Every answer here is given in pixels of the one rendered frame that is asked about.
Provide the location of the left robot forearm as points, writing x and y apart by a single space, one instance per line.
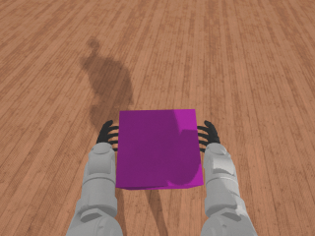
98 187

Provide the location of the carton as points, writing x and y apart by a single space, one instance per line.
158 150

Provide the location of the left robot hand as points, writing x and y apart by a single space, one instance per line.
104 136

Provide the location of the right robot forearm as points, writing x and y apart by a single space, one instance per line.
222 189

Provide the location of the robot right upper arm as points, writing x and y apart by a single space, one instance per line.
219 225

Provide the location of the robot left upper arm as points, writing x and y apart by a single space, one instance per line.
101 226

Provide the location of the right robot hand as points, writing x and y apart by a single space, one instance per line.
212 136

